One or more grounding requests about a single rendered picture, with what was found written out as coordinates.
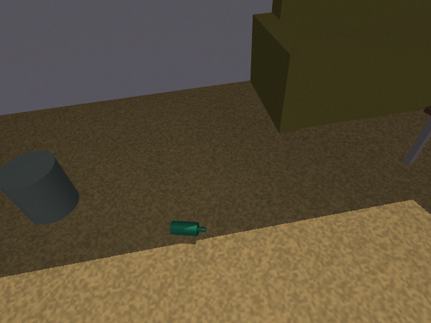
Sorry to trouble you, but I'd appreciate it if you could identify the coffee table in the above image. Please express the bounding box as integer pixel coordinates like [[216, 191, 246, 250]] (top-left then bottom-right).
[[403, 106, 431, 165]]

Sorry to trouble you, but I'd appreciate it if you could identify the sofa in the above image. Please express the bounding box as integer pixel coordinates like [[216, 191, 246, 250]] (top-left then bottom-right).
[[251, 0, 431, 133]]

